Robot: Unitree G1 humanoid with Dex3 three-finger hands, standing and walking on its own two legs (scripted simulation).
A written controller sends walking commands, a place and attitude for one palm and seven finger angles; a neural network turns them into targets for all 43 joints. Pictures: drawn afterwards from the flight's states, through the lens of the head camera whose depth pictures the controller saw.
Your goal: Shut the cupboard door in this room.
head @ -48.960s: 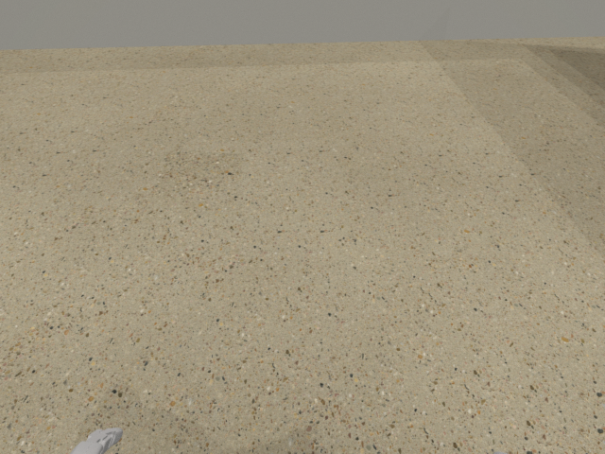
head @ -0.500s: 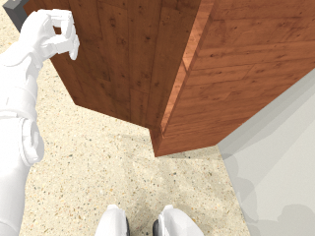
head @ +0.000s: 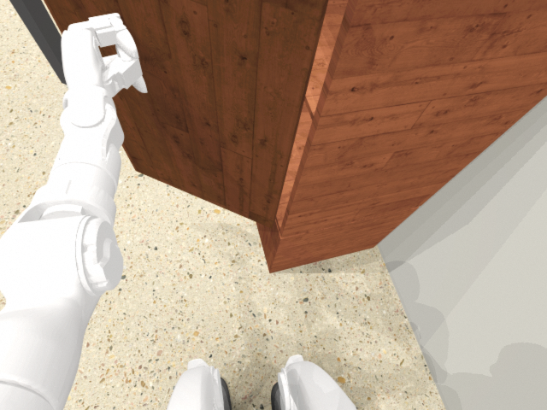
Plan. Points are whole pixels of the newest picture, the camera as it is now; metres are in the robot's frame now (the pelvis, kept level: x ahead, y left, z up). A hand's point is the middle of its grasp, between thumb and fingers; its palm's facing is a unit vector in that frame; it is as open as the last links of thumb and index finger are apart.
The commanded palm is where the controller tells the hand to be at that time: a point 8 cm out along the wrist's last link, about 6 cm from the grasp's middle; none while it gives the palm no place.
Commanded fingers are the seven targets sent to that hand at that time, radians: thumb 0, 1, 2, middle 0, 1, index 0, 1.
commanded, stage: pull the fist back off the door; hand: left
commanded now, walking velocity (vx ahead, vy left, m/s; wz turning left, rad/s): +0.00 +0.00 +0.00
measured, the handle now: (60, 32) +0.63 +0.21 +0.12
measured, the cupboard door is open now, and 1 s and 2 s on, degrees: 52 52 52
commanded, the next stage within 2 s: draw the hand back to the body in 0.56 s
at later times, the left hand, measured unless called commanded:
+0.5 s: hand (133, 121) +0.48 +0.11 +0.11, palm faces +0.08 -1.00 +0.00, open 3.1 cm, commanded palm +0.45 +0.15 +0.12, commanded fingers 0.00 0.90 0.90 -1.30 -1.50 -1.30 -1.50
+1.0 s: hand (88, 149) +0.41 +0.14 +0.15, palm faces +0.09 -1.00 -0.03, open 3.1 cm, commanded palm +0.37 +0.19 +0.16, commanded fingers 0.00 0.90 0.90 -1.30 -1.50 -1.30 -1.50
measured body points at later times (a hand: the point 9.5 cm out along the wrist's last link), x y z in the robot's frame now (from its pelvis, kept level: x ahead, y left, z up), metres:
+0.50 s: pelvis +0.02 -0.01 +0.03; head +0.10 -0.01 +0.48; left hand +0.47 +0.17 +0.11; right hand +0.07 -0.29 -0.08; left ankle +0.03 +0.09 -0.66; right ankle -0.01 -0.10 -0.66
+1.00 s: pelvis +0.02 -0.02 +0.05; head +0.05 -0.04 +0.50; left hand +0.40 +0.20 +0.15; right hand +0.07 -0.27 -0.08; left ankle +0.03 +0.09 -0.66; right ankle -0.01 -0.10 -0.66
